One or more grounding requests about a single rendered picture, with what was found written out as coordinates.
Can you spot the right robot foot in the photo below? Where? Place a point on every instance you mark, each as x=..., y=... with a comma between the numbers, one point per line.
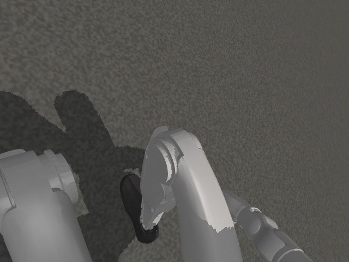
x=132, y=198

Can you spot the right robot hand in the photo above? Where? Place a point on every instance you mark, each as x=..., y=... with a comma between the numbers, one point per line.
x=235, y=204

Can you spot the right robot arm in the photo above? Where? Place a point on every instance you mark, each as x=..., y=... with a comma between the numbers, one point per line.
x=273, y=244

